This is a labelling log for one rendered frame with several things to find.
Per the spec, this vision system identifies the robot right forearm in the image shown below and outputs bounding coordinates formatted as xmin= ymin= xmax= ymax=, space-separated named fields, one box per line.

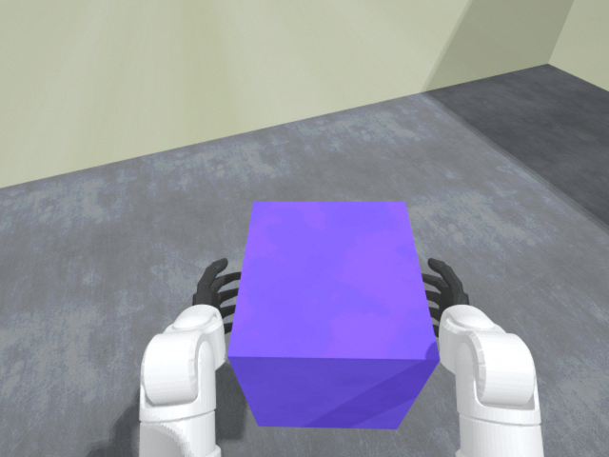
xmin=439 ymin=305 xmax=544 ymax=457

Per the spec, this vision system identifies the robot left hand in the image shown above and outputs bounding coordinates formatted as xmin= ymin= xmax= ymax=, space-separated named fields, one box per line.
xmin=192 ymin=258 xmax=242 ymax=334

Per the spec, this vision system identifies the robot left forearm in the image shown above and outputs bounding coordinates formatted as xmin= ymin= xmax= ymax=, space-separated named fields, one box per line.
xmin=139 ymin=305 xmax=227 ymax=457

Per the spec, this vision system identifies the robot right hand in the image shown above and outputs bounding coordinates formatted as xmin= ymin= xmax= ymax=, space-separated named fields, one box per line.
xmin=422 ymin=258 xmax=470 ymax=338

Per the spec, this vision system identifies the carton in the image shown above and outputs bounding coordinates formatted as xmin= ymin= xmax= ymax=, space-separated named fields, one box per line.
xmin=227 ymin=202 xmax=441 ymax=429

